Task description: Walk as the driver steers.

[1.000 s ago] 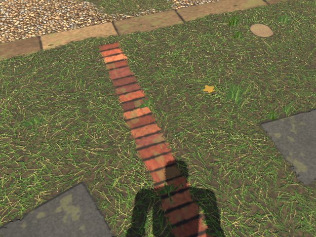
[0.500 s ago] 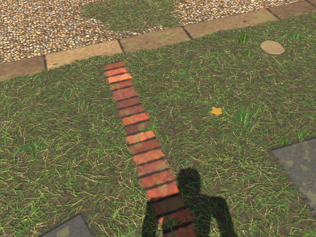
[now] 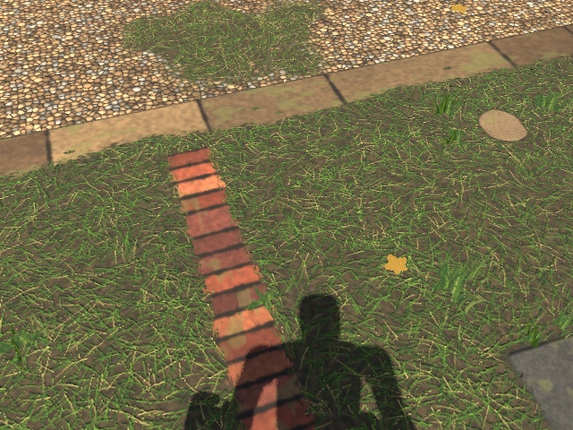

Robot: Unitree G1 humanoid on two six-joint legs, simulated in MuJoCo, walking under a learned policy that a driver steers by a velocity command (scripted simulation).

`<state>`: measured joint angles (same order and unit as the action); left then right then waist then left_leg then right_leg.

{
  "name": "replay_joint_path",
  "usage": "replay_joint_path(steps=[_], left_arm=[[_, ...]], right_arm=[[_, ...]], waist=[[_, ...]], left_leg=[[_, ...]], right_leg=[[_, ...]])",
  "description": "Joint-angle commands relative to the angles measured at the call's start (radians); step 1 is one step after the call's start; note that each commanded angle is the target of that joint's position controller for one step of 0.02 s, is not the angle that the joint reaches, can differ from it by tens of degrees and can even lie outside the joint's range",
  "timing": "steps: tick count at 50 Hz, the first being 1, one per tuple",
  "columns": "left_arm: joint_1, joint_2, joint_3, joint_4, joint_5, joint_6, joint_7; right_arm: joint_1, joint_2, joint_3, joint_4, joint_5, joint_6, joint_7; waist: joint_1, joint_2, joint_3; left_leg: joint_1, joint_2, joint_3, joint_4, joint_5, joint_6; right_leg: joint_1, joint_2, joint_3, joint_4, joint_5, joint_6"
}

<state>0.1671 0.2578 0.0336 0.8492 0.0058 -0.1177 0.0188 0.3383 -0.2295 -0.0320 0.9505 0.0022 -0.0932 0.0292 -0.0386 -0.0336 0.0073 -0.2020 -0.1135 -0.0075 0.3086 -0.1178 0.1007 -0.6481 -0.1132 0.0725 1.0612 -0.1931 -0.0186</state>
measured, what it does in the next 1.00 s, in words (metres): walks ahead, turning left: right foot, then left foot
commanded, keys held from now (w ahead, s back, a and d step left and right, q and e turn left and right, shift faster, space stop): w+q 1.00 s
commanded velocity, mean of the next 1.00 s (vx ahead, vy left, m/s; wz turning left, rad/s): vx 0.50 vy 0.00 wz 0.55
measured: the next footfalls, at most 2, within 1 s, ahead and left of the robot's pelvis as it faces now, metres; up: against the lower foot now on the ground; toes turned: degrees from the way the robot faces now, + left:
right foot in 0.24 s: +0.30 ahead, -0.15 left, +0.00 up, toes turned +11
left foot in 0.78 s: +0.48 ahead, +0.19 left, +0.00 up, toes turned +30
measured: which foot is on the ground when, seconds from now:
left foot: down 0.00-0.24, up 0.26-0.76, down 0.78-1.00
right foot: up 0.00-0.22, down 0.24-0.76, up 0.78-1.00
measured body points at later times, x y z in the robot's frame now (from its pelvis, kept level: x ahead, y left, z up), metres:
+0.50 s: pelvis +0.26 -0.05 +0.00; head +0.28 -0.05 +0.45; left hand +0.22 +0.23 -0.12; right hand +0.47 -0.27 -0.11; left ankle +0.28 +0.13 -0.66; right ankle +0.26 -0.16 -0.74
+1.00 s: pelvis +0.47 +0.12 +0.00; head +0.49 +0.15 +0.45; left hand +0.46 +0.44 -0.10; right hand +0.70 -0.06 -0.10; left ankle +0.45 +0.17 -0.74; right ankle +0.63 -0.01 -0.66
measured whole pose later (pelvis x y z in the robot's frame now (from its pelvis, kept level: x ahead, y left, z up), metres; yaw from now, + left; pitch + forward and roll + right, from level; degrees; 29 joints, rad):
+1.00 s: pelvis +0.47 +0.12 +0.00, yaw +35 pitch +2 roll +0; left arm 0.13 0.30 0.06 0.73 0.01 -0.11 0.01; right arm 0.32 -0.26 -0.07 0.70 0.01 -0.05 0.02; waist -0.03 -0.03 0.03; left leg -0.24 -0.11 -0.05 0.38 -0.17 0.11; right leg -0.65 -0.11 0.07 1.05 -0.24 0.03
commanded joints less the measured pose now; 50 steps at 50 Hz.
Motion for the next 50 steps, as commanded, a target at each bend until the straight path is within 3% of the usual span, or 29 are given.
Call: replay_joint_path(steps=[1, 4, 7, 9, 11, 12, 13, 14, 15, 16, 17, 18, 21, 26, 30, 34, 36, 37, 38, 39, 40, 41, 42, 43, 44, 45, 47, 50], left_arm=[[0.006, 0.046, 0.01, -0.059, 0.008, 0.006, 0.012], [-0.116, 0.04, 0.004, -0.091, -0.007, -0.001, 0.002], [-0.181, 0.069, 0.01, -0.122, -0.02, -0.009, -0.01], [-0.175, 0.1, 0.02, -0.131, -0.023, -0.021, -0.017], [-0.058, 0.131, 0.039, -0.105, -0.021, -0.032, -0.017], [0.09, 0.177, 0.056, -0.081, -0.008, -0.039, -0.011], [0.221, 0.273, 0.081, -0.07, 0.006, -0.031, -0.003], [0.26, 0.256, 0.083, -0.046, 0.002, -0.019, -0.011], [0.198, 0.153, 0.058, -0.077, 0.001, -0.021, -0.013], [0.141, 0.116, 0.046, -0.087, -0.003, -0.018, -0.016], [0.082, 0.093, 0.037, -0.091, -0.004, -0.013, -0.019], [0.051, 0.078, 0.032, -0.087, -0.002, -0.01, -0.021], [0.065, 0.092, 0.042, -0.061, 0.002, -0.016, -0.024], [0.099, 0.136, 0.059, -0.03, 0.004, -0.008, -0.012], [0.135, 0.167, 0.065, -0.016, -0.007, 0.005, -0.005], [0.168, 0.196, 0.074, 0.003, -0.024, 0.028, -0.004], [0.155, 0.228, 0.083, -0.003, -0.029, 0.039, 0.0], [0.148, 0.243, 0.087, -0.007, -0.031, 0.047, 0.004], [0.134, 0.239, 0.084, -0.014, -0.034, 0.054, 0.008], [0.145, 0.205, 0.069, -0.037, -0.013, 0.048, 0.01], [0.244, 0.044, 0.019, -0.1, 0.021, 0.015, -0.009], [0.128, 0.132, 0.031, -0.12, -0.022, -0.029, -0.023], [0.036, 0.172, 0.042, -0.148, -0.054, -0.044, -0.027], [0.03, 0.16, 0.037, -0.147, -0.038, -0.047, -0.019], [0.041, 0.161, 0.043, -0.133, -0.013, -0.04, -0.01], [0.068, 0.168, 0.051, -0.131, -0.003, -0.026, -0.011], [0.077, 0.143, 0.051, -0.142, 0.006, -0.001, -0.013], [-0.013, 0.11, 0.041, -0.178, 0.018, 0.013, -0.007]], right_arm=[[-0.063, -0.158, -0.034, -0.09, 0.006, -0.021, -0.024], [0.005, -0.18, -0.043, -0.084, 0.02, -0.01, -0.036], [0.05, -0.176, -0.046, -0.078, 0.031, 0.002, -0.041], [0.048, -0.179, -0.05, -0.085, 0.028, 0.01, -0.046], [0.027, -0.154, -0.044, -0.104, 0.02, 0.02, -0.048], [0.004, -0.101, -0.026, -0.127, 0.012, 0.017, -0.045], [0.075, -0.021, -0.004, -0.158, 0.015, 0.002, -0.039], [0.124, -0.06, -0.006, -0.179, 0.042, -0.008, -0.037], [0.073, -0.16, -0.029, -0.167, 0.05, -0.004, -0.04], [0.012, -0.168, -0.037, -0.176, 0.041, 0.006, -0.041], [-0.01, -0.149, -0.038, -0.181, 0.03, 0.014, -0.041], [-0.021, -0.134, -0.043, -0.189, 0.025, 0.022, -0.037], [-0.031, -0.086, -0.039, -0.215, 0.027, 0.043, -0.026], [-0.142, -0.072, -0.036, -0.28, 0.024, 0.046, -0.014], [-0.286, -0.058, -0.028, -0.339, 0.02, 0.042, 0.014], [-0.36, -0.072, -0.031, -0.394, 0.025, 0.046, 0.036], [-0.321, -0.102, -0.047, -0.401, 0.021, 0.051, 0.039], [-0.238, -0.133, -0.065, -0.385, 0.02, 0.054, 0.036], [-0.071, -0.182, -0.096, -0.34, 0.022, 0.056, 0.028], [0.097, -0.268, -0.132, -0.298, 0.023, 0.064, 0.004], [0.053, -0.384, -0.138, -0.312, 0.022, 0.053, -0.003], [0.109, -0.302, -0.117, -0.33, 0.015, 0.041, 0.0], [0.072, -0.242, -0.099, -0.314, 0.009, 0.029, 0.004], [0.0, -0.207, -0.088, -0.323, 0.017, 0.024, 0.005], [-0.077, -0.176, -0.077, -0.341, 0.016, 0.025, 0.004], [-0.117, -0.157, -0.068, -0.356, 0.006, 0.024, 0.002], [-0.125, -0.165, -0.07, -0.353, 0.006, 0.018, -0.004], [-0.073, -0.194, -0.078, -0.327, 0.01, 0.015, -0.025]], waist=[[0.046, 0.08, 0.05], [-0.003, 0.099, 0.03], [-0.024, 0.103, 0.018], [-0.006, 0.115, 0.008], [0.06, 0.13, -0.034], [0.128, 0.083, -0.14], [0.131, -0.164, -0.28], [0.11, -0.335, -0.321], [0.121, -0.166, -0.2], [0.109, -0.074, -0.116], [0.083, -0.036, -0.064], [0.061, -0.058, -0.027], [0.045, -0.064, -0.005], [0.063, -0.033, 0.012], [0.11, -0.027, 0.053], [0.113, -0.034, 0.081], [0.069, -0.068, 0.033], [0.017, -0.079, -0.022], [-0.074, -0.055, -0.107], [-0.141, 0.055, -0.198], [0.007, 0.315, -0.294], [-0.085, 0.212, -0.406], [-0.084, 0.154, -0.247], [-0.033, 0.068, -0.166], [0.015, 0.039, -0.111], [0.052, 0.055, -0.091], [0.075, 0.063, -0.073], [0.055, 0.065, -0.034]], left_leg=[[-0.189, 0.231, -0.218, -0.188, 0.008, 0.167], [-0.141, 0.225, -0.221, -0.144, -0.008, 0.136], [-0.053, 0.259, -0.297, -0.081, -0.087, 0.123], [-0.004, 0.277, -0.355, -0.017, -0.119, 0.107], [-0.011, 0.232, -0.372, 0.107, -0.095, 0.075], [-0.101, 0.17, -0.313, 0.324, -0.102, 0.039], [-0.396, 0.032, -0.152, 0.655, -0.33, -0.028], [-0.609, 0.057, -0.132, 0.876, -0.47, -0.034], [-0.653, 0.113, -0.176, 0.978, -0.383, -0.036], [-0.638, 0.148, -0.152, 0.986, -0.29, -0.041], [-0.597, 0.176, -0.142, 0.948, -0.221, -0.053], [-0.566, 0.202, -0.135, 0.907, -0.179, -0.059], [-0.529, 0.222, -0.096, 0.876, -0.103, -0.076], [-0.576, 0.225, -0.088, 0.654, 0.065, -0.087], [-0.538, 0.215, -0.014, 0.463, 0.159, -0.07], [-0.516, 0.194, 0.042, 0.371, 0.043, -0.027], [-0.385, 0.132, 0.102, 0.351, -0.058, 0.013], [-0.264, 0.086, 0.13, 0.336, -0.091, 0.038], [-0.03, 0.038, 0.14, 0.264, -0.03, 0.075], [0.295, 0.143, -0.055, 0.239, -0.016, 0.131], [0.606, 0.407, -0.631, 0.146, -0.126, 0.311], [0.633, 0.461, -0.832, -0.011, -0.24, 0.34], [0.531, 0.427, -0.674, -0.018, -0.152, 0.28], [0.367, 0.381, -0.543, -0.013, -0.059, 0.239], [0.214, 0.337, -0.441, -0.021, 0.042, 0.209], [0.115, 0.306, -0.387, -0.045, 0.106, 0.198], [0.017, 0.279, -0.34, -0.076, 0.199, 0.206], [-0.038, 0.243, -0.272, -0.088, 0.259, 0.196]], right_leg=[[0.084, 0.01, -0.021, -0.224, 0.17, 0.036], [0.145, 0.063, -0.027, -0.43, 0.269, 0.055], [0.176, 0.078, 0.0, -0.531, 0.245, 0.061], [0.227, 0.084, 0.011, -0.585, 0.17, 0.046], [0.388, 0.086, -0.01, -0.644, 0.078, 0.011], [0.608, -0.018, 0.076, -0.639, 0.049, -0.044], [0.962, -0.247, 0.385, -0.668, -0.008, -0.161], [1.025, -0.363, 0.706, -0.758, -0.214, -0.244], [0.911, -0.316, 0.606, -0.774, -0.252, -0.208], [0.788, -0.268, 0.434, -0.781, -0.157, -0.168], [0.683, -0.212, 0.32, -0.812, -0.056, -0.149], [0.616, -0.176, 0.234, -0.842, 0.012, -0.136], [0.548, -0.135, 0.069, -0.892, 0.189, -0.145], [0.592, -0.146, -0.076, -0.908, 0.319, -0.154], [0.623, -0.154, -0.165, -0.905, 0.286, -0.136], [0.719, -0.19, -0.215, -0.848, 0.369, -0.109], [0.732, -0.188, -0.256, -0.728, 0.684, -0.09], [0.724, -0.177, -0.276, -0.595, 0.839, -0.08], [0.649, -0.141, -0.304, -0.385, 0.867, -0.053], [0.381, -0.097, -0.301, -0.069, 0.554, -0.006], [-0.064, 0.103, -0.186, 0.275, -0.392, 0.044], [-0.173, 0.113, 0.022, 0.379, -0.393, 0.028], [-0.248, 0.068, 0.016, 0.355, -0.287, 0.005], [-0.194, 0.025, 0.014, 0.263, -0.194, -0.003], [-0.11, -0.007, 0.011, 0.183, -0.144, 0.007], [-0.036, -0.026, 0.018, 0.137, -0.113, 0.014], [0.016, -0.021, -0.001, 0.069, -0.082, 0.041], [-0.008, 0.007, -0.02, -0.089, 0.051, 0.075]])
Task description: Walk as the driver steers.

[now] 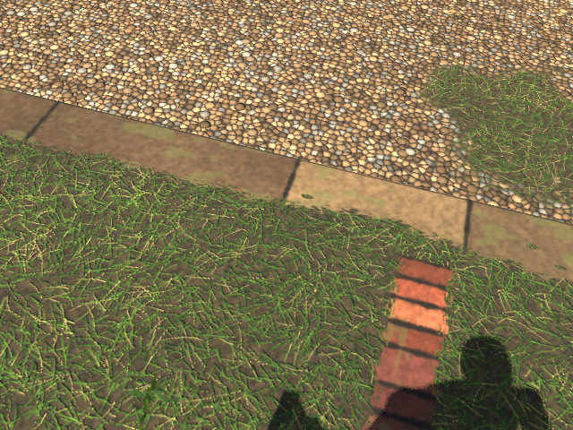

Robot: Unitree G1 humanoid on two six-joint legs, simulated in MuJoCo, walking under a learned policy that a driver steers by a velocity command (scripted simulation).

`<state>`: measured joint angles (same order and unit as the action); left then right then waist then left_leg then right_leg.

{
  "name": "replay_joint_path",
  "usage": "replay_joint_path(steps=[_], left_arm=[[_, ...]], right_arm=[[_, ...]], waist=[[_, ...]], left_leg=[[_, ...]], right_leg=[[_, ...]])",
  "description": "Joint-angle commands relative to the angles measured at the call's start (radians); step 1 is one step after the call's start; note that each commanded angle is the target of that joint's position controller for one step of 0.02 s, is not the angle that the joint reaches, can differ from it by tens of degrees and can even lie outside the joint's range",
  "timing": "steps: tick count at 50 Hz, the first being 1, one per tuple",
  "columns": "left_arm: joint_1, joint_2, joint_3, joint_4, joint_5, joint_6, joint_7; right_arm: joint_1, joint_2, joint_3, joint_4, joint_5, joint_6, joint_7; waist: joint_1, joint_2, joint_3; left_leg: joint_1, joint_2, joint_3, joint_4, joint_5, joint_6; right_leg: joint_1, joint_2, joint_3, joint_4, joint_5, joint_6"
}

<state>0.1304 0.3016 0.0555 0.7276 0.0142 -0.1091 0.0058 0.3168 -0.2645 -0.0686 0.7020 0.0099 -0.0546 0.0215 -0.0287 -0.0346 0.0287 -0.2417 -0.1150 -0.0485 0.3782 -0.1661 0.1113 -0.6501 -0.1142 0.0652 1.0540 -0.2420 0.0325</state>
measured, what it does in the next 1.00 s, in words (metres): walks ahead: right foot, then left foot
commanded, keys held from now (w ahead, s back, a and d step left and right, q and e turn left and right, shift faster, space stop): w+q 0.08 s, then w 0.66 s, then w+e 0.06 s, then e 0.20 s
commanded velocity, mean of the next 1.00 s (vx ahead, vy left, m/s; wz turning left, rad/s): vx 0.47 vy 0.00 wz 0.12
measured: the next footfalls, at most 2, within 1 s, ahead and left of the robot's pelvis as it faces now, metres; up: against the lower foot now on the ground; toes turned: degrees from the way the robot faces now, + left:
right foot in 0.28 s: +0.34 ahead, -0.13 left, +0.00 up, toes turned +9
left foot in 0.80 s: +0.57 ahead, +0.16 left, +0.00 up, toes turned +9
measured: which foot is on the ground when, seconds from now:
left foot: down 0.00-0.28, up 0.30-0.78, down 0.80-1.00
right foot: up 0.00-0.26, down 0.28-0.82, up 0.84-1.00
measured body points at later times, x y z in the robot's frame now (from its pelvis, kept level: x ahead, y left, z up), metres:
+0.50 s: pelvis +0.28 -0.04 +0.00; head +0.30 -0.05 +0.45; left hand +0.31 +0.23 -0.11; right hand +0.45 -0.29 -0.11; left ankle +0.27 +0.11 -0.67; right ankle +0.30 -0.13 -0.74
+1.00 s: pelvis +0.51 +0.06 +0.00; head +0.54 +0.09 +0.45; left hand +0.58 +0.35 -0.13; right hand +0.66 -0.19 -0.10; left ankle +0.53 +0.15 -0.74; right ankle +0.53 -0.09 -0.66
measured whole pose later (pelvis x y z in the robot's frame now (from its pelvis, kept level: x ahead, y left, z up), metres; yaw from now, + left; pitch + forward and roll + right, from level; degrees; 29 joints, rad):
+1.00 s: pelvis +0.51 +0.06 +0.00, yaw +4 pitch +1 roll +0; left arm 0.26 0.31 0.07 0.79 -0.02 -0.02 0.02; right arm 0.19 -0.25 -0.05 0.75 -0.02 -0.09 0.02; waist 0.00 -0.05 0.04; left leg -0.26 -0.01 0.10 0.40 -0.16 0.06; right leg -0.57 -0.05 0.05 1.11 -0.36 0.04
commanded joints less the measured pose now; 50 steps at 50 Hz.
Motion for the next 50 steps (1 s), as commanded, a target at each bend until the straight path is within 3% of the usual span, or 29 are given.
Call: replay_joint_path(steps=[1, 4, 9, 12, 13, 14, 15, 16, 17, 18, 19, 20, 21, 24, 29, 33, 36, 38, 39, 40, 41, 42, 43, 44, 45, 46, 48, 50], left_arm=[[-0.019, 0.057, 0.016, -0.068, 0.009, 0.004, 0.005], [-0.135, 0.034, 0.004, -0.098, -0.001, -0.004, -0.007], [-0.221, 0.055, 0.007, -0.129, -0.013, -0.025, -0.038], [-0.171, 0.08, 0.019, -0.13, -0.015, -0.033, -0.04], [-0.088, 0.096, 0.031, -0.11, -0.011, -0.036, -0.035], [0.041, 0.13, 0.045, -0.088, 0.001, -0.039, -0.03], [0.211, 0.201, 0.062, -0.072, 0.011, -0.037, -0.025], [0.292, 0.217, 0.073, -0.017, -0.001, -0.025, -0.037], [0.285, 0.127, 0.051, -0.024, -0.03, -0.021, -0.038], [0.217, 0.087, 0.038, -0.032, -0.03, -0.013, -0.032], [0.161, 0.077, 0.029, -0.042, -0.019, -0.005, -0.031], [0.13, 0.063, 0.022, -0.043, -0.013, -0.003, -0.033], [0.117, 0.056, 0.018, -0.042, -0.004, -0.005, -0.033], [0.134, 0.073, 0.021, -0.019, -0.016, -0.014, -0.033], [0.187, 0.119, 0.031, 0.017, -0.028, 0.002, -0.02], [0.259, 0.136, 0.032, 0.055, -0.037, 0.016, -0.019], [0.275, 0.15, 0.036, 0.074, -0.041, 0.031, -0.014], [0.26, 0.165, 0.04, 0.079, -0.044, 0.042, -0.009], [0.251, 0.155, 0.034, 0.078, -0.044, 0.046, -0.007], [0.238, 0.117, 0.018, 0.061, -0.031, 0.044, -0.006], [0.32, 0.017, -0.015, 0.031, -0.02, 0.029, -0.006], [0.343, 0.035, -0.013, 0.048, -0.03, 0.016, -0.005], [0.282, 0.121, 0.015, 0.041, -0.052, 0.018, -0.004], [0.233, 0.119, 0.017, 0.029, -0.049, 0.026, 0.0], [0.218, 0.108, 0.02, 0.031, -0.037, 0.04, 0.006], [0.232, 0.1, 0.028, 0.036, -0.033, 0.06, 0.009], [0.267, 0.067, 0.029, 0.041, -0.034, 0.095, 0.013], [0.24, 0.051, 0.03, 0.014, -0.03, 0.113, 0.018]], right_arm=[[-0.031, -0.161, -0.042, -0.069, 0.005, -0.021, -0.022], [0.02, -0.162, -0.041, -0.047, 0.014, -0.012, -0.032], [0.094, -0.147, -0.032, 0.003, 0.015, -0.006, -0.037], [0.084, -0.159, -0.035, 0.015, 0.01, 0.005, -0.04], [0.064, -0.153, -0.032, 0.01, 0.01, 0.008, -0.039], [0.041, -0.127, -0.02, -0.004, 0.003, 0.006, -0.034], [0.079, -0.084, -0.002, -0.023, -0.016, -0.001, -0.035], [0.213, -0.041, 0.012, -0.005, 0.015, -0.014, -0.032], [0.152, -0.13, -0.002, 0.005, 0.028, -0.02, -0.031], [0.028, -0.159, -0.01, -0.019, 0.027, -0.021, -0.028], [-0.037, -0.147, -0.006, -0.035, 0.012, -0.023, -0.027], [-0.062, -0.131, -0.009, -0.042, -0.002, -0.025, -0.025], [-0.045, -0.114, -0.009, -0.04, -0.002, -0.023, -0.022], [-0.038, -0.068, 0.002, -0.036, -0.003, -0.015, -0.022], [-0.202, -0.036, 0.019, -0.072, -0.007, -0.027, -0.015], [-0.318, -0.043, 0.02, -0.101, 0.007, -0.035, 0.002], [-0.359, -0.064, 0.013, -0.126, 0.011, -0.042, 0.017], [-0.297, -0.092, 0.0, -0.115, 0.007, -0.048, 0.018], [-0.182, -0.126, -0.02, -0.082, 0.001, -0.05, 0.012], [-0.008, -0.184, -0.043, -0.045, -0.011, -0.05, 0.0], [0.102, -0.285, -0.066, -0.036, -0.037, -0.042, -0.009], [0.123, -0.23, -0.05, -0.029, -0.032, -0.035, -0.009], [0.064, -0.174, -0.03, -0.031, -0.025, -0.035, -0.009], [-0.01, -0.136, -0.017, -0.038, -0.021, -0.036, -0.006], [-0.078, -0.1, -0.007, -0.035, -0.02, -0.038, 0.001], [-0.125, -0.081, -0.003, -0.033, -0.02, -0.044, 0.004], [-0.179, -0.093, -0.009, -0.023, -0.033, -0.053, 0.002], [-0.202, -0.113, -0.016, -0.008, -0.037, -0.054, -0.012]], waist=[[0.029, 0.074, -0.047], [-0.02, 0.109, -0.034], [-0.062, 0.126, -0.019], [-0.029, 0.164, -0.022], [0.018, 0.164, -0.06], [0.08, 0.143, -0.169], [0.122, -0.004, -0.329], [0.083, -0.304, -0.405], [0.11, -0.169, -0.295], [0.116, -0.066, -0.153], [0.09, 0.005, -0.076], [0.064, 0.018, -0.033], [0.038, -0.012, -0.034], [0.024, -0.053, -0.041], [0.073, -0.036, -0.02], [0.117, -0.042, 0.006], [0.108, -0.054, 0.022], [0.057, -0.06, -0.009], [-0.006, -0.044, -0.077], [-0.083, -0.006, -0.206], [-0.082, 0.209, -0.357], [-0.084, 0.293, -0.424], [-0.076, 0.201, -0.283], [-0.041, 0.158, -0.204], [-0.004, 0.115, -0.147], [0.032, 0.137, -0.119], [0.071, 0.157, -0.101], [0.082, 0.15, -0.077]], left_leg=[[0.0, 0.23, -0.219, -0.152, 0.295, 0.17], [0.001, 0.196, -0.208, -0.129, 0.196, 0.124], [0.134, 0.263, -0.285, -0.058, 0.153, 0.108], [0.213, 0.292, -0.327, 0.012, 0.292, 0.087], [0.215, 0.259, -0.306, 0.089, 0.436, 0.07], [0.154, 0.208, -0.264, 0.257, 0.487, 0.041], [-0.063, 0.116, -0.187, 0.563, 0.23, -0.006], [-0.396, -0.005, -0.125, 0.851, -0.395, -0.07], [-0.52, 0.056, -0.179, 0.949, -0.391, -0.068], [-0.554, 0.098, -0.143, 0.951, -0.295, -0.068], [-0.525, 0.141, -0.095, 0.906, -0.221, -0.072], [-0.498, 0.174, -0.077, 0.84, -0.174, -0.076], [-0.445, 0.198, -0.068, 0.797, -0.147, -0.079], [-0.414, 0.215, -0.026, 0.686, -0.113, -0.099], [-0.399, 0.211, 0.01, 0.373, 0.137, -0.115], [-0.346, 0.177, 0.031, 0.223, 0.217, -0.11], [-0.342, 0.165, 0.029, 0.159, 0.135, -0.077], [-0.216, 0.138, 0.048, 0.107, 0.085, -0.048], [-0.043, 0.115, 0.067, 0.072, 0.092, -0.024], [0.237, 0.207, -0.018, 0.108, 0.121, 0.023], [0.631, 0.477, -0.391, 0.106, 0.134, 0.153], [0.623, 0.558, -0.609, 0.003, 0.196, 0.199], [0.492, 0.524, -0.455, 0.004, 0.303, 0.162], [0.367, 0.482, -0.304, 0.002, 0.449, 0.134], [0.252, 0.435, -0.201, -0.021, 0.524, 0.115], [0.158, 0.403, -0.125, -0.052, 0.547, 0.095], [0.037, 0.378, -0.03, -0.108, 0.602, 0.105], [0.009, 0.384, 0.036, -0.137, 0.618, 0.114]], right_leg=[[-0.008, 0.022, -0.014, -0.159, 0.165, 0.027], [0.046, 0.072, -0.017, -0.387, 0.32, 0.021], [0.071, 0.092, -0.013, -0.534, 0.329, -0.021], [0.137, 0.109, -0.035, -0.578, 0.187, -0.068], [0.256, 0.132, -0.063, -0.623, 0.193, -0.096], [0.476, 0.07, -0.014, -0.597, 0.247, -0.147], [0.803, -0.112, 0.206, -0.549, 0.308, -0.243], [1.043, -0.284, 0.632, -0.674, 0.075, -0.38], [0.985, -0.272, 0.671, -0.732, -0.144, -0.343], [0.845, -0.234, 0.523, -0.755, -0.135, -0.3], [0.706, -0.192, 0.417, -0.784, -0.031, -0.282], [0.618, -0.154, 0.352, -0.812, 0.053, -0.275], [0.564, -0.124, 0.299, -0.834, 0.113, -0.265], [0.511, -0.096, 0.193, -0.879, 0.258, -0.279], [0.515, -0.064, 0.066, -0.906, 0.321, -0.248], [0.552, -0.083, 0.051, -0.885, 0.278, -0.233], [0.634, -0.13, 0.075, -0.842, 0.301, -0.215], [0.648, -0.129, 0.075, -0.757, 0.44, -0.192], [0.618, -0.086, 0.045, -0.627, 0.563, -0.17], [0.476, -0.034, 0.008, -0.397, 0.481, -0.135], [0.078, 0.116, -0.076, -0.006, 0.094, -0.051], [-0.037, 0.155, 0.051, 0.162, -0.36, -0.039], [-0.076, 0.112, 0.086, 0.231, -0.322, -0.034], [-0.062, 0.075, 0.055, 0.208, -0.271, -0.028], [-0.026, 0.046, 0.039, 0.154, -0.228, -0.017], [0.038, 0.02, 0.035, 0.111, -0.188, -0.011], [0.124, 0.032, 0.006, 0.111, -0.106, 0.011], [0.099, 0.029, 0.005, 0.058, -0.033, 0.025]])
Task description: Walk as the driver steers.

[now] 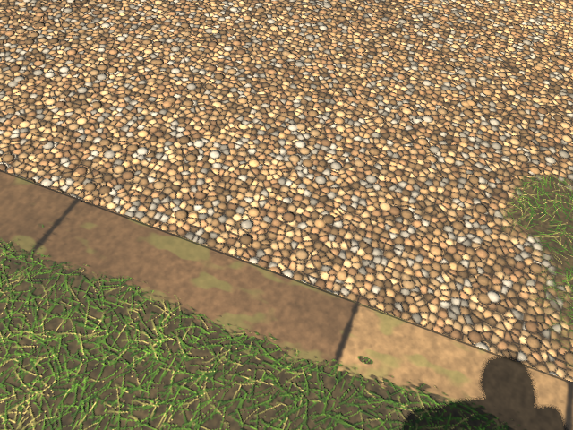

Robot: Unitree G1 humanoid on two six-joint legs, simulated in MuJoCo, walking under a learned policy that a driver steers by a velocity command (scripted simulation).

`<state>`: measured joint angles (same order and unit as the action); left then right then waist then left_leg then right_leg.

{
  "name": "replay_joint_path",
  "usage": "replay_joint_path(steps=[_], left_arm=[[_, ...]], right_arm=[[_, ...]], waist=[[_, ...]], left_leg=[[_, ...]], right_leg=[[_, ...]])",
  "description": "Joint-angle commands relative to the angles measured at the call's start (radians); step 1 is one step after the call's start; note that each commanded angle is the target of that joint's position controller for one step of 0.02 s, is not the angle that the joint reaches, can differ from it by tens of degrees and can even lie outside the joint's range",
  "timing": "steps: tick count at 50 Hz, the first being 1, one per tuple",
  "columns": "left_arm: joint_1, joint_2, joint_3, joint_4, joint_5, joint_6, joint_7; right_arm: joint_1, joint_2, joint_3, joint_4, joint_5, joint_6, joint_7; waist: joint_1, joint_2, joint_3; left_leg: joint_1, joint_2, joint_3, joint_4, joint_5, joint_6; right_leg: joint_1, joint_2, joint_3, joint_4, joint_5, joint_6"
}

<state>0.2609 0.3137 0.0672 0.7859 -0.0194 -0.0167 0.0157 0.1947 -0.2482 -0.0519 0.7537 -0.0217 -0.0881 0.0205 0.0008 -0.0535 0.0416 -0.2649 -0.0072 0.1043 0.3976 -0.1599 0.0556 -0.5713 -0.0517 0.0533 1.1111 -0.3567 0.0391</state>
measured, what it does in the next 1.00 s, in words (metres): walks ahead, turning right: right foot, then left foot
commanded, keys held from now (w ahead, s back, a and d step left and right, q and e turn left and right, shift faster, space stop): e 1.00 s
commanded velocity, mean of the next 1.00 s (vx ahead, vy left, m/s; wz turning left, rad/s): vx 0.05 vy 0.00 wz -0.55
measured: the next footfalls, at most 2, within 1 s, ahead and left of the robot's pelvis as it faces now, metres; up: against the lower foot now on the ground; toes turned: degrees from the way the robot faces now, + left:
right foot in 0.30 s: +0.17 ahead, -0.14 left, +0.00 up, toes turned -13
left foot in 0.72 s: +0.21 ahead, +0.09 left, +0.00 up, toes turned -29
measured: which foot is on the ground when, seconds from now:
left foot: down 0.00-0.32, up 0.34-0.70, down 0.72-1.00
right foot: up 0.00-0.28, down 0.30-0.72, up 0.74-1.00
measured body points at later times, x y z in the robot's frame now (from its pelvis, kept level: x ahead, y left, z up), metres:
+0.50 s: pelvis +0.09 -0.03 +0.00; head +0.14 -0.07 +0.44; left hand +0.32 +0.20 -0.08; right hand +0.17 -0.35 -0.12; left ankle +0.12 +0.13 -0.67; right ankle +0.13 -0.13 -0.74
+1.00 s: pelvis +0.11 +0.01 +0.00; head +0.15 +0.01 +0.45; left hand +0.40 +0.16 -0.10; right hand +0.07 -0.30 -0.09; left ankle +0.18 +0.11 -0.74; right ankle +0.02 -0.11 -0.68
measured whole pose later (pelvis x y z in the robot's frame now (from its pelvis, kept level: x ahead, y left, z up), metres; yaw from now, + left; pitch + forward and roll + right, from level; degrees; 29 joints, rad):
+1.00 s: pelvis +0.11 +0.01 +0.00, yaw -35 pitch +2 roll -1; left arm 0.21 0.33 0.10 0.61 -0.02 0.07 0.01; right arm 0.16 -0.25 -0.06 0.73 -0.01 0.01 -0.04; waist -0.02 -0.04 0.04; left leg -0.24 0.06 0.09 0.44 -0.23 0.01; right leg -0.50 -0.01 0.04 1.00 -0.39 0.10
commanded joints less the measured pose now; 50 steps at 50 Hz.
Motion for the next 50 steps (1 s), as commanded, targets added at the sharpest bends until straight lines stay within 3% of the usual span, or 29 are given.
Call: replay_joint_path(steps=[1, 6, 10, 13, 14, 15, 16, 17, 18, 19, 20, 21, 23, 27, 32, 35, 36, 37, 38, 39, 41, 42, 45, 47, 50], left_arm=[[0.087, 0.032, 0.018, -0.059, 0.006, 0.023, 0.008], [-0.044, 0.012, 0.012, -0.128, 0.011, 0.023, -0.023], [-0.111, 0.033, 0.023, -0.188, 0.011, 0.034, -0.047], [-0.104, 0.042, 0.033, -0.217, 0.007, 0.041, -0.056], [-0.06, 0.052, 0.041, -0.211, 0.008, 0.038, -0.053], [0.013, 0.119, 0.067, -0.199, 0.014, 0.035, -0.038], [0.066, 0.26, 0.1, -0.213, 0.03, 0.035, -0.012], [0.068, 0.246, 0.087, -0.234, 0.044, 0.028, -0.015], [0.047, 0.189, 0.068, -0.236, 0.036, 0.019, -0.026], [-0.007, 0.161, 0.06, -0.236, 0.024, 0.011, -0.025], [-0.057, 0.139, 0.055, -0.238, 0.008, 0.013, -0.022], [-0.1, 0.128, 0.05, -0.247, 0.003, 0.018, -0.015], [-0.125, 0.138, 0.053, -0.259, 0.02, 0.027, -0.007], [-0.103, 0.152, 0.062, -0.258, 0.015, 0.032, 0.013], [-0.11, 0.155, 0.063, -0.269, 0.015, 0.047, 0.013], [-0.137, 0.144, 0.058, -0.277, -0.001, 0.059, 0.016], [-0.114, 0.115, 0.05, -0.277, -0.001, 0.061, 0.019], [-0.079, 0.059, 0.037, -0.295, 0.003, 0.058, 0.016], [-0.093, 0.128, 0.058, -0.306, 0.011, 0.044, 0.014], [-0.072, 0.184, 0.079, -0.28, 0.009, 0.043, 0.012], [-0.02, 0.158, 0.081, -0.228, 0.008, 0.063, 0.016], [-0.016, 0.134, 0.075, -0.225, 0.008, 0.072, 0.014], [-0.092, 0.087, 0.055, -0.26, -0.008, 0.073, 0.008], [-0.136, 0.071, 0.045, -0.283, -0.005, 0.072, 0.003], [-0.148, 0.052, 0.031, -0.3, 0.003, 0.071, -0.011]], right_arm=[[-0.077, -0.134, -0.035, -0.05, -0.004, -0.017, -0.02], [-0.06, -0.17, -0.044, -0.02, 0.009, 0.024, -0.053], [-0.037, -0.204, -0.058, 0.0, 0.029, 0.056, -0.049], [-0.048, -0.214, -0.065, 0.003, 0.05, 0.071, -0.05], [-0.051, -0.206, -0.064, 0.006, 0.057, 0.074, -0.052], [0.002, -0.186, -0.06, 0.019, 0.046, 0.071, -0.05], [0.009, -0.14, -0.043, -0.022, 0.002, 0.06, -0.043], [-0.036, -0.13, -0.031, -0.053, -0.012, 0.055, -0.035], [-0.073, -0.169, -0.045, -0.041, 0.016, 0.06, -0.026], [-0.09, -0.157, -0.044, -0.046, 0.035, 0.067, -0.029], [-0.087, -0.149, -0.044, -0.035, 0.028, 0.075, -0.039], [-0.085, -0.162, -0.05, -0.033, 0.017, 0.084, -0.049], [-0.055, -0.139, -0.046, -0.025, 0.016, 0.091, -0.051], [-0.075, -0.113, -0.033, -0.028, 0.021, 0.089, -0.055], [-0.086, -0.133, -0.039, -0.041, 0.03, 0.076, -0.036], [-0.009, -0.136, -0.049, -0.023, 0.029, 0.06, -0.021], [0.03, -0.184, -0.064, -0.017, 0.017, 0.061, -0.024], [0.017, -0.283, -0.085, -0.024, -0.004, 0.071, -0.032], [0.0, -0.266, -0.082, -0.037, -0.033, 0.069, -0.028], [-0.067, -0.212, -0.065, -0.07, -0.029, 0.063, -0.035], [-0.144, -0.149, -0.048, -0.091, 0.005, 0.065, -0.046], [-0.141, -0.139, -0.042, -0.092, 0.015, 0.068, -0.051], [-0.074, -0.148, -0.043, -0.084, 0.006, 0.085, -0.067], [-0.028, -0.175, -0.052, -0.076, 0.004, 0.093, -0.071], [-0.04, -0.218, -0.068, -0.081, 0.011, 0.098, -0.062]], waist=[[0.048, 0.161, -0.085], [-0.002, 0.133, -0.088], [-0.027, 0.135, -0.077], [-0.009, 0.145, -0.081], [0.019, 0.131, -0.103], [0.041, 0.045, -0.158], [0.027, -0.205, -0.228], [0.053, -0.238, -0.352], [0.076, -0.085, -0.341], [0.044, -0.038, -0.263], [0.018, 0.015, -0.196], [-0.005, -0.008, -0.171], [-0.029, -0.057, -0.17], [-0.007, -0.078, -0.194], [0.013, -0.127, -0.173], [-0.033, -0.121, -0.163], [-0.033, -0.057, -0.17], [0.02, 0.223, -0.144], [0.0, 0.339, -0.116], [0.019, 0.245, -0.099], [0.042, 0.185, -0.074], [0.033, 0.185, -0.063], [-0.018, 0.206, -0.058], [-0.051, 0.223, -0.08], [-0.058, 0.239, -0.104]], left_leg=[[0.041, 0.276, -0.09, -0.162, 0.604, 0.169], [0.113, 0.276, 0.005, -0.151, 0.51, 0.157], [0.199, 0.319, 0.002, -0.077, 0.476, 0.149], [0.238, 0.331, 0.003, 0.039, 0.505, 0.109], [0.219, 0.297, 0.037, 0.133, 0.529, 0.073], [0.146, 0.219, 0.081, 0.304, 0.458, 0.007], [-0.172, 0.092, 0.121, 0.623, -0.004, -0.086], [-0.362, -0.032, -0.054, 0.857, -0.538, -0.119], [-0.386, 0.011, -0.168, 0.919, -0.513, -0.109], [-0.406, 0.033, -0.173, 0.892, -0.435, -0.095], [-0.408, 0.047, -0.171, 0.816, -0.366, -0.097], [-0.369, 0.055, -0.17, 0.752, -0.308, -0.102], [-0.288, 0.02, -0.15, 0.685, -0.251, -0.12], [-0.229, 0.001, -0.172, 0.489, -0.206, -0.137], [-0.144, -0.025, -0.181, 0.314, -0.198, -0.116], [0.004, -0.029, -0.155, 0.047, -0.068, -0.074], [0.111, 0.078, -0.23, -0.025, -0.029, -0.034], [0.187, 0.307, -0.471, -0.079, 0.081, 0.082], [0.094, 0.438, -0.642, -0.131, 0.153, 0.218], [0.066, 0.404, -0.563, -0.12, 0.16, 0.214], [0.072, 0.281, -0.371, -0.088, 0.136, 0.128], [0.08, 0.267, -0.326, -0.085, 0.166, 0.129], [0.156, 0.243, -0.23, -0.093, 0.192, 0.144], [0.23, 0.274, -0.222, -0.083, 0.232, 0.16], [0.211, 0.303, -0.174, -0.073, 0.272, 0.165]], right_leg=[[0.008, -0.038, 0.015, -0.045, 0.125, 0.02], [0.039, -0.044, -0.035, -0.286, 0.275, 0.004], [0.035, -0.028, -0.073, -0.385, 0.171, -0.027], [0.083, 0.004, -0.11, -0.502, 0.117, -0.071], [0.178, 0.037, -0.13, -0.603, 0.201, -0.096], [0.35, 0.032, -0.065, -0.683, 0.491, -0.141], [0.621, -0.204, 0.261, -0.631, 0.998, -0.278], [0.709, -0.356, 0.518, -0.686, 0.993, -0.467], [0.656, -0.32, 0.427, -0.71, 0.899, -0.434], [0.58, -0.26, 0.334, -0.711, 0.767, -0.368], [0.5, -0.204, 0.278, -0.731, 0.648, -0.312], [0.429, -0.17, 0.246, -0.75, 0.569, -0.285], [0.349, -0.129, 0.223, -0.767, 0.549, -0.281], [0.346, -0.118, 0.259, -0.758, 0.429, -0.276], [0.317, -0.11, 0.376, -0.755, 0.25, -0.257], [0.282, -0.064, 0.4, -0.696, 0.238, -0.204], [0.199, -0.013, 0.356, -0.616, 0.13, -0.152], [0.001, 0.145, 0.164, -0.395, -0.143, -0.083], [-0.078, 0.164, 0.093, -0.155, -0.277, -0.038], [-0.062, 0.122, 0.125, -0.008, -0.21, -0.023], [-0.072, 0.11, 0.094, 0.104, -0.091, 0.01], [-0.087, 0.104, 0.083, 0.149, -0.057, 0.027], [-0.111, 0.076, 0.011, 0.051, -0.001, 0.058], [-0.103, 0.048, -0.004, -0.056, -0.018, 0.071], [0.021, 0.017, -0.052, -0.213, -0.056, 0.057]])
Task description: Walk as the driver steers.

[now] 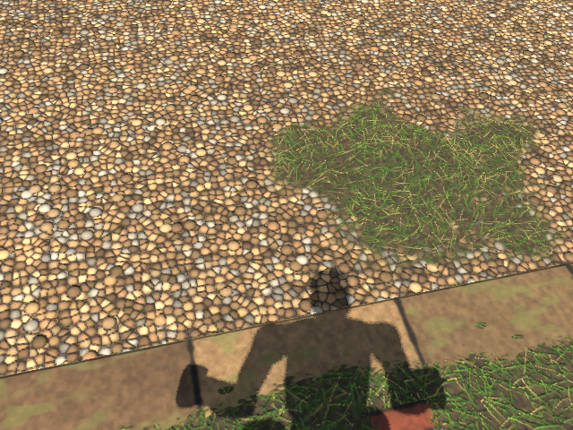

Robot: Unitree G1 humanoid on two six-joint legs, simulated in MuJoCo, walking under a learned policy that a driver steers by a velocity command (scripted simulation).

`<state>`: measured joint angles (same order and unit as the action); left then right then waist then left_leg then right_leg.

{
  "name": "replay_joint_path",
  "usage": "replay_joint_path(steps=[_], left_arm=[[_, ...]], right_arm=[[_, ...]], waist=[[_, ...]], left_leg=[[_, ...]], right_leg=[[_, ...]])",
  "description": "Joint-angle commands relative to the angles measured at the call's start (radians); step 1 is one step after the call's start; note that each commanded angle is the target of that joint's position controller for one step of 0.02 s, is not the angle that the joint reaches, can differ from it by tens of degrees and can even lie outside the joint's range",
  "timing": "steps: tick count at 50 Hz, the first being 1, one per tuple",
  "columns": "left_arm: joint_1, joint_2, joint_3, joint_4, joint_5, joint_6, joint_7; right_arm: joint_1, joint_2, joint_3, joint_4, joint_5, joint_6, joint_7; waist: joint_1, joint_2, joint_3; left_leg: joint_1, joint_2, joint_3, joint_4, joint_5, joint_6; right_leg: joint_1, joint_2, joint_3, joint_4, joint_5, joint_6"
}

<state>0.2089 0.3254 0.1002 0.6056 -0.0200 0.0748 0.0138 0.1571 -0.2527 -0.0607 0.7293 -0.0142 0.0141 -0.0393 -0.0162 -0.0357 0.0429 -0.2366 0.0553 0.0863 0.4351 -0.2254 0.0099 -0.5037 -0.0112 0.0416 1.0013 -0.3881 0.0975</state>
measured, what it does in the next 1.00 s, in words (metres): walks ahead: right foot, then left foot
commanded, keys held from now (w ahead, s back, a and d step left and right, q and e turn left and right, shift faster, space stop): no key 0.10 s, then w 0.90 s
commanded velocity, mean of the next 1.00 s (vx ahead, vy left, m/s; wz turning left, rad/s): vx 0.33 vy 0.00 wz -0.14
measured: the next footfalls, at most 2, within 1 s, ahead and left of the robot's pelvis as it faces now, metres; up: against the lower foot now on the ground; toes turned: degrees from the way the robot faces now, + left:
right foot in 0.16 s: +0.03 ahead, -0.15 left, +0.00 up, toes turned -4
left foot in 0.64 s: +0.29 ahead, +0.08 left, +0.00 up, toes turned -4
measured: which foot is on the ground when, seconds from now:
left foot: down 0.00-0.14, up 0.16-0.62, down 0.64-1.00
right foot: up 0.00-0.14, down 0.16-0.66, up 0.68-1.00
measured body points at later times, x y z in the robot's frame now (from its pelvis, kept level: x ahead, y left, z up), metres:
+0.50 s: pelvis +0.07 -0.04 +0.00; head +0.09 -0.06 +0.45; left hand +0.16 +0.23 -0.10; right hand +0.20 -0.33 -0.10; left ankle +0.22 +0.10 -0.70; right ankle -0.01 -0.14 -0.74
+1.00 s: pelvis +0.31 +0.00 +0.00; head +0.34 +0.01 +0.45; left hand +0.52 +0.23 -0.09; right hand +0.30 -0.28 -0.12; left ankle +0.25 +0.09 -0.74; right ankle +0.47 -0.20 -0.68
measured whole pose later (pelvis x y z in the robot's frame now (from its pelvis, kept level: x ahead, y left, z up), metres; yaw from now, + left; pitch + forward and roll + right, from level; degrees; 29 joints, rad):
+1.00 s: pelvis +0.31 +0.00 +0.00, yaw -6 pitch +2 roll +1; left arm 0.15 0.28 0.05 0.69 -0.01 -0.07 -0.01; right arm 0.37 -0.26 -0.03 0.85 0.01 -0.08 0.01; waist -0.07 -0.05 0.01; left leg -0.02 -0.07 0.04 0.21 -0.22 0.07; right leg -0.69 -0.12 0.04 0.74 0.03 0.01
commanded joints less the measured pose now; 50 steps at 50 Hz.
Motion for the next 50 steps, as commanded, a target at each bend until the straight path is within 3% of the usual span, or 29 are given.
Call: replay_joint_path(steps=[1, 3, 5, 6, 7, 8, 9, 10, 11, 13, 15, 17, 20, 26, 29, 31, 32, 33, 34, 35, 36, 37, 38, 39, 43, 46, 50], left_arm=[[-0.092, 0.041, -0.003, -0.12, 0.004, -0.02, -0.012], [-0.073, 0.051, 0.001, -0.114, 0.004, -0.017, -0.016], [-0.022, 0.045, 0.003, -0.093, 0.004, -0.016, -0.021], [0.027, 0.041, 0.004, -0.068, 0.005, -0.017, -0.022], [0.062, 0.057, 0.008, -0.054, 0.005, -0.018, -0.017], [0.12, 0.124, 0.02, -0.052, 0.004, -0.022, -0.004], [0.164, 0.222, 0.04, -0.053, 0.021, -0.04, -0.009], [0.172, 0.171, 0.026, -0.039, 0.027, -0.068, -0.014], [0.136, 0.134, 0.011, -0.022, 0.026, -0.087, -0.013], [0.067, 0.1, -0.004, -0.019, 0.016, -0.105, -0.005], [0.07, 0.085, -0.011, -0.016, 0.024, -0.121, 0.001], [0.087, 0.083, -0.01, -0.006, 0.023, -0.134, 0.002], [0.108, 0.101, -0.004, 0.017, 0.018, -0.143, -0.001], [0.169, 0.134, 0.009, 0.075, 0.002, -0.141, -0.008], [0.173, 0.14, 0.013, 0.095, -0.004, -0.133, -0.008], [0.152, 0.142, 0.01, 0.1, -0.003, -0.124, -0.007], [0.16, 0.11, -0.002, 0.103, 0.004, -0.121, -0.005], [0.166, 0.053, -0.027, 0.079, 0.024, -0.12, -0.001], [0.247, -0.026, -0.047, 0.047, 0.013, -0.14, 0.001], [0.196, 0.076, -0.025, 0.062, -0.006, -0.157, -0.001], [0.126, 0.113, -0.015, 0.046, -0.024, -0.167, -0.008], [0.094, 0.102, -0.019, 0.045, -0.016, -0.169, -0.008], [0.07, 0.091, -0.018, 0.044, -0.001, -0.169, -0.009], [0.082, 0.078, -0.017, 0.048, 0.002, -0.163, -0.012], [0.068, 0.041, -0.024, 0.05, 0.013, -0.138, -0.009], [-0.019, 0.018, -0.033, 0.026, 0.017, -0.145, -0.012], [-0.165, -0.015, -0.049, -0.006, 0.008, -0.164, -0.034]], right_arm=[[-0.006, -0.223, -0.062, -0.056, 0.008, -0.004, 0.004], [-0.002, -0.231, -0.064, -0.048, 0.021, -0.006, 0.015], [-0.025, -0.231, -0.061, -0.041, 0.041, -0.007, 0.021], [-0.02, -0.214, -0.055, -0.032, 0.051, -0.007, 0.023], [0.023, -0.165, -0.038, -0.009, 0.044, -0.012, 0.031], [0.013, -0.067, -0.002, -0.029, -0.005, -0.021, 0.045], [-0.056, -0.109, -0.013, -0.08, 0.002, -0.031, 0.038], [-0.105, -0.18, -0.035, -0.082, 0.025, -0.041, 0.038], [-0.103, -0.198, -0.046, -0.079, 0.04, -0.046, 0.045], [-0.069, -0.197, -0.053, -0.038, 0.028, -0.054, 0.047], [-0.047, -0.168, -0.048, -0.015, 0.024, -0.07, 0.055], [-0.05, -0.144, -0.04, -0.006, 0.025, -0.081, 0.059], [-0.089, -0.114, -0.025, -0.013, 0.025, -0.086, 0.063], [-0.17, -0.11, -0.007, -0.048, 0.035, -0.097, 0.083], [-0.152, -0.133, -0.007, -0.057, 0.039, -0.107, 0.093], [-0.051, -0.157, -0.02, -0.03, 0.036, -0.112, 0.089], [0.083, -0.196, -0.041, 0.012, 0.034, -0.113, 0.079], [0.257, -0.27, -0.06, 0.039, 0.024, -0.114, 0.069], [0.312, -0.347, -0.073, 0.057, 0.013, -0.113, 0.077], [0.277, -0.246, -0.046, 0.046, 0.028, -0.118, 0.081], [0.212, -0.204, -0.031, 0.035, 0.026, -0.117, 0.077], [0.154, -0.182, -0.023, 0.021, 0.019, -0.113, 0.075], [0.116, -0.156, -0.015, 0.014, 0.013, -0.111, 0.075], [0.094, -0.143, -0.009, 0.009, 0.003, -0.112, 0.072], [0.107, -0.156, -0.013, 0.028, 0.014, -0.126, 0.065], [0.138, -0.169, -0.014, 0.046, 0.018, -0.117, 0.054], [0.21, -0.188, -0.015, 0.075, 0.029, -0.105, 0.044]], waist=[[-0.04, 0.226, -0.11], [-0.033, 0.231, -0.115], [0.005, 0.219, -0.117], [0.027, 0.198, -0.135], [0.034, 0.133, -0.153], [0.032, -0.116, -0.192], [0.082, -0.249, -0.149], [0.118, -0.159, -0.114], [0.088, -0.168, -0.049], [0.052, -0.154, 0.008], [0.036, -0.115, 0.003], [0.039, -0.08, -0.01], [0.055, -0.079, -0.002], [0.088, -0.067, 0.048], [0.068, -0.075, 0.046], [0.003, -0.075, -0.003], [-0.052, -0.046, -0.091], [-0.116, 0.089, -0.245], [-0.064, 0.388, -0.331], [-0.089, 0.261, -0.267], [-0.073, 0.205, -0.159], [-0.048, 0.124, -0.11], [-0.03, 0.102, -0.065], [-0.004, 0.128, -0.057], [0.017, 0.103, -0.019], [-0.006, 0.089, 0.001], [-0.064, 0.083, 0.032]], left_leg=[[0.154, 0.241, -0.146, -0.105, 0.358, 0.212], [0.145, 0.252, -0.146, -0.085, 0.385, 0.213], [0.13, 0.245, -0.135, -0.032, 0.388, 0.187], [0.083, 0.227, -0.113, -0.001, 0.279, 0.154], [-0.031, 0.188, -0.069, 0.057, 0.094, 0.088], [-0.247, 0.088, 0.036, 0.311, -0.254, -0.01], [-0.482, -0.024, 0.005, 0.504, -0.443, -0.045], [-0.519, 0.016, -0.092, 0.622, -0.393, -0.041], [-0.549, 0.035, -0.111, 0.636, -0.301, -0.023], [-0.556, 0.05, -0.119, 0.606, -0.14, -0.016], [-0.526, 0.043, -0.11, 0.587, -0.002, -0.018], [-0.522, 0.041, -0.107, 0.51, 0.087, -0.029], [-0.462, 0.027, -0.1, 0.341, 0.162, -0.048], [-0.386, 0.011, -0.094, 0.161, 0.16, -0.031], [-0.321, 0.004, -0.089, 0.113, 0.105, 0.011], [-0.153, -0.035, -0.048, 0.064, 0.094, 0.046], [0.042, -0.049, -0.043, 0.056, 0.09, 0.073], [0.309, 0.129, -0.254, 0.048, 0.052, 0.142], [0.549, 0.317, -0.744, -0.115, -0.222, 0.283], [0.507, 0.314, -0.799, -0.189, -0.356, 0.266], [0.415, 0.296, -0.667, -0.188, -0.322, 0.232], [0.316, 0.258, -0.567, -0.194, -0.223, 0.213], [0.233, 0.219, -0.493, -0.218, -0.138, 0.209], [0.174, 0.192, -0.438, -0.243, -0.075, 0.204], [0.105, 0.161, -0.304, -0.308, 0.135, 0.23], [0.127, 0.134, -0.217, -0.312, 0.271, 0.211], [0.144, 0.117, -0.154, -0.317, 0.271, 0.186]], right_leg=[[0.011, -0.018, -0.058, -0.152, -0.036, -0.01], [0.081, 0.001, -0.081, -0.251, -0.029, -0.033], [0.181, 0.016, -0.094, -0.443, 0.081, -0.075], [0.292, 0.04, -0.117, -0.576, 0.172, -0.106], [0.451, 0.023, -0.064, -0.637, 0.233, -0.135], [0.629, -0.197, 0.227, -0.661, 0.33, -0.198], [0.57, -0.387, 0.504, -0.734, 0.093, -0.398], [0.522, -0.366, 0.519, -0.794, -0.1, -0.426], [0.489, -0.319, 0.456, -0.817, -0.234, -0.378], [0.458, -0.249, 0.358, -0.85, -0.183, -0.316], [0.449, -0.215, 0.286, -0.871, -0.044, -0.303], [0.471, -0.204, 0.231, -0.879, 0.056, -0.302], [0.447, -0.195, 0.172, -0.886, 0.121, -0.298], [0.427, -0.236, 0.145, -0.865, 0.151, -0.31], [0.455, -0.262, 0.156, -0.827, 0.189, -0.296], [0.44, -0.233, 0.123, -0.712, 0.375, -0.263], [0.393, -0.173, 0.066, -0.532, 0.513, -0.232], [0.229, -0.099, -0.004, -0.198, 0.375, -0.181], [-0.125, 0.077, 0.0, 0.131, -0.146, -0.114], [-0.24, 0.035, 0.11, 0.256, -0.169, -0.118], [-0.296, -0.018, 0.09, 0.275, -0.082, -0.138], [-0.271, -0.066, 0.06, 0.244, 0.007, -0.144], [-0.251, -0.094, 0.053, 0.188, 0.074, -0.141], [-0.198, -0.117, 0.054, 0.159, 0.122, -0.137], [-0.203, -0.128, 0.025, 0.055, 0.221, -0.096], [-0.229, -0.123, 0.007, -0.126, 0.362, -0.077], [-0.16, -0.082, -0.041, -0.365, 0.513, -0.084]])
Velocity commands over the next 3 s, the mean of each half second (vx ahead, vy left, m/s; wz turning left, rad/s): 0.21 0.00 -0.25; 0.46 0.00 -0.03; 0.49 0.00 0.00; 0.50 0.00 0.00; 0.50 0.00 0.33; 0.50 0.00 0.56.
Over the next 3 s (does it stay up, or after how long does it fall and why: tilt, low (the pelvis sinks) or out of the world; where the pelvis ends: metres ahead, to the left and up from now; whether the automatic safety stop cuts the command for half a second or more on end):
stays up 1.39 0.06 -0.03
